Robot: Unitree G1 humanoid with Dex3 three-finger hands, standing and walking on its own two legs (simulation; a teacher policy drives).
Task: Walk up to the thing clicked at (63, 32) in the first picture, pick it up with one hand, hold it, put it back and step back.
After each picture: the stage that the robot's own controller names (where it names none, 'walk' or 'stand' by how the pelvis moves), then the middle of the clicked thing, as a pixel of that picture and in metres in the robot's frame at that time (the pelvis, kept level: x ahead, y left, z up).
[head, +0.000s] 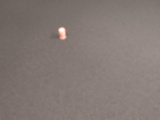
stand; (62, 33) +1.55 +0.23 -0.72
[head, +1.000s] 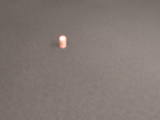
walk; (62, 42) +1.41 +0.17 -0.71
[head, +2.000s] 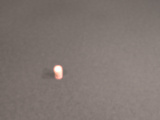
walk; (58, 72) +0.89 +0.18 -0.72
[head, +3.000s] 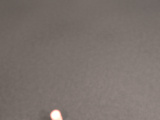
walk; (56, 117) +0.50 +0.23 -0.69
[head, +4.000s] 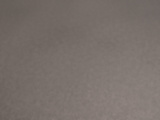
stand; out of the picture +0.36 +0.22 -0.72
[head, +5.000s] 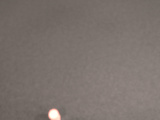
stand; (54, 116) +0.39 +0.23 -0.71
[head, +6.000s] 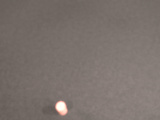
stand; (61, 108) +0.43 +0.19 -0.69
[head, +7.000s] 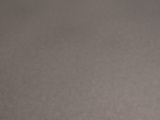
stand; out of the picture +0.40 +0.20 -0.71
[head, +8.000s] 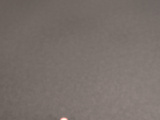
stand; out of the picture +0.38 +0.18 -0.69
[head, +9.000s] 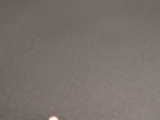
walk; out of the picture +0.40 +0.18 -0.71
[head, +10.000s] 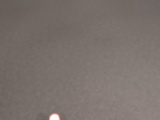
stand; out of the picture +0.48 +0.22 -0.71
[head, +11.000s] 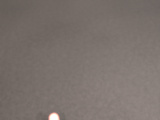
stand; out of the picture +0.48 +0.22 -0.73
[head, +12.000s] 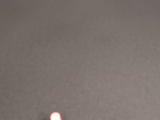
stand; (56, 119) +0.49 +0.21 -0.72
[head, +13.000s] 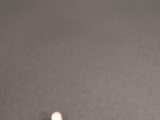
stand; (57, 119) +0.48 +0.21 -0.73
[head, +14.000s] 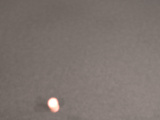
go down; (53, 105) +0.49 +0.20 -0.70
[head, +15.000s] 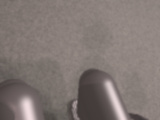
go down; out of the picture +0.53 +0.31 -0.28
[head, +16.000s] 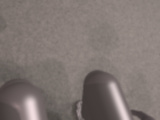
approach; out of the picture +0.53 +0.31 -0.29
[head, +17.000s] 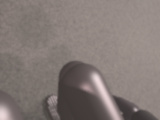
close in; out of the picture +0.50 +0.36 -0.23
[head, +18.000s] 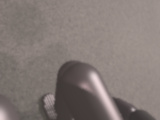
close; out of the picture +0.49 +0.35 -0.24
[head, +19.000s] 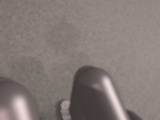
lift; out of the picture +0.41 +0.30 -0.28
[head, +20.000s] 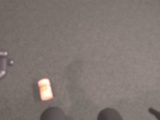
lift; (45, 89) +0.44 +0.21 -0.54
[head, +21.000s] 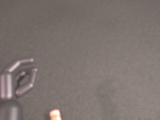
close; (55, 119) +0.41 +0.19 -0.69
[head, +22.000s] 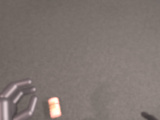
hold; (54, 107) +0.42 +0.20 -0.63
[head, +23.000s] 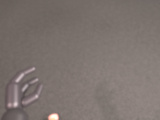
close; out of the picture +0.40 +0.20 -0.69
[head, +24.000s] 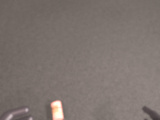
stand; (57, 111) +0.42 +0.19 -0.63
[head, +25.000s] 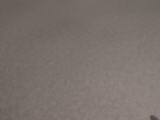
hold; out of the picture +0.40 +0.18 -0.68
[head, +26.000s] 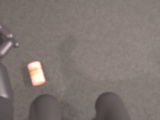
crouch; (36, 73) +0.46 +0.23 -0.46
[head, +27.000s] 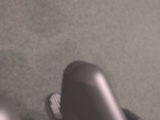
lower; out of the picture +0.42 +0.31 -0.27
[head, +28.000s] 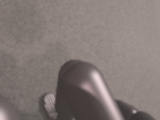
lower; out of the picture +0.42 +0.31 -0.26
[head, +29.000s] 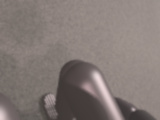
lower; out of the picture +0.42 +0.31 -0.26
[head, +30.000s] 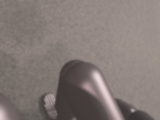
lower; out of the picture +0.42 +0.31 -0.27
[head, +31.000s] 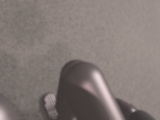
loosen; out of the picture +0.43 +0.30 -0.27
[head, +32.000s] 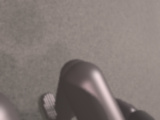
open; out of the picture +0.43 +0.30 -0.27
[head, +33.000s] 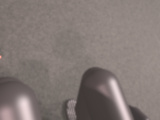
stand; out of the picture +0.45 +0.26 -0.29
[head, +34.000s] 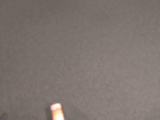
stand; (57, 113) +0.43 +0.14 -0.65
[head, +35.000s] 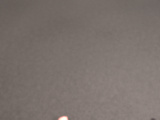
stand; out of the picture +0.43 +0.15 -0.69
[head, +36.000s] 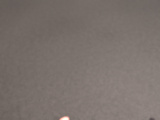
stand; out of the picture +0.43 +0.13 -0.69
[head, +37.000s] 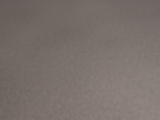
stand; out of the picture +0.45 +0.11 -0.74
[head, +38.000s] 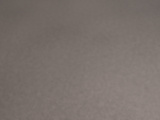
stand; out of the picture +0.42 +0.12 -0.75
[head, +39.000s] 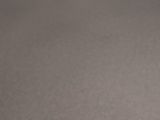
stand; out of the picture +0.41 +0.12 -0.75
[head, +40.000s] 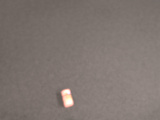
walk; (67, 98) +0.50 +0.08 -0.74
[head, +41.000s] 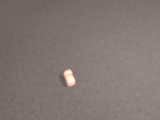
walk; (69, 78) +0.73 +0.13 -0.72
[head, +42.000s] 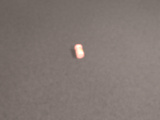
stand; (79, 51) +1.03 +0.05 -0.72
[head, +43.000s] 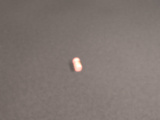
stand; (77, 64) +1.03 +0.06 -0.74
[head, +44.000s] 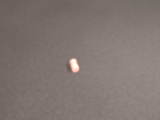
stand; (74, 65) +1.06 +0.08 -0.75
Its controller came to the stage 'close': yes
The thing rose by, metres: 0.01
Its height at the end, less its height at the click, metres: -0.02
